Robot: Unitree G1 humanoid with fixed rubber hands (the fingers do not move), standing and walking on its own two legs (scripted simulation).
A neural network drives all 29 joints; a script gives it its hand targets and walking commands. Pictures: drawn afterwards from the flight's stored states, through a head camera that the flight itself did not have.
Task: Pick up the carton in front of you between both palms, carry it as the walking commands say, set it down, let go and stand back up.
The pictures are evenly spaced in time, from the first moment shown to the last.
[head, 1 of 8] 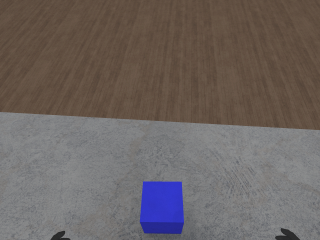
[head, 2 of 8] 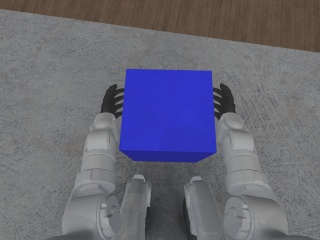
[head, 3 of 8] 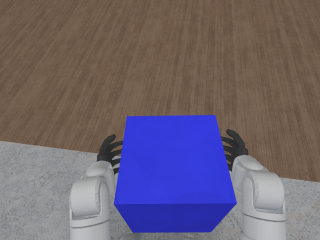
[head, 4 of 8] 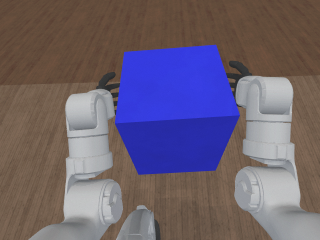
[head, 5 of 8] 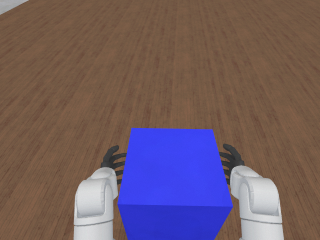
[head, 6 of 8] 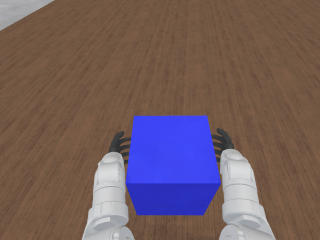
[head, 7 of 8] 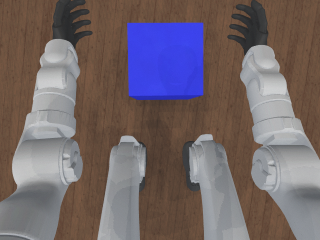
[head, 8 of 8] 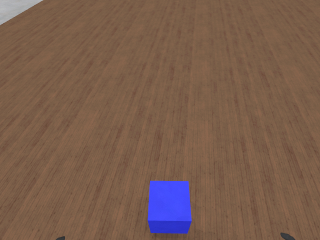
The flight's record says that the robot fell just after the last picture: no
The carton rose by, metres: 1.12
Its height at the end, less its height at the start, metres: +0.39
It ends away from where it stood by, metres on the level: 5.45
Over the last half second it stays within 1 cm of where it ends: yes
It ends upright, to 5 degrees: yes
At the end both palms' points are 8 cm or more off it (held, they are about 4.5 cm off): yes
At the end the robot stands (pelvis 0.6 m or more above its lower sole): yes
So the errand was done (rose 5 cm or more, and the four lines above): yes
